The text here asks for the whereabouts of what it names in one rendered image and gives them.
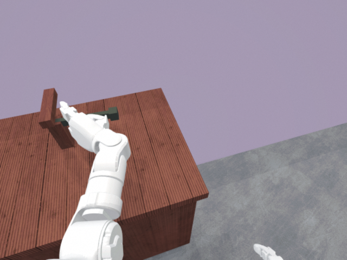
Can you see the counter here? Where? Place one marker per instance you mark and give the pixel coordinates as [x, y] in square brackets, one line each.
[44, 172]

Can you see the robot right hand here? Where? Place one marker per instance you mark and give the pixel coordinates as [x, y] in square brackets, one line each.
[266, 252]

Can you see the robot left hand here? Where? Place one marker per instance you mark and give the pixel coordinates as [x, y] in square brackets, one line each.
[82, 127]

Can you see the tap lever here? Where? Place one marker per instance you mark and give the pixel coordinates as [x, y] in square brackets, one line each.
[112, 113]

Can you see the left robot forearm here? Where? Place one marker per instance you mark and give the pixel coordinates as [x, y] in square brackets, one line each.
[102, 199]

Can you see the left robot upper arm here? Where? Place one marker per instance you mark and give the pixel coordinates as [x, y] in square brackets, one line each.
[93, 240]

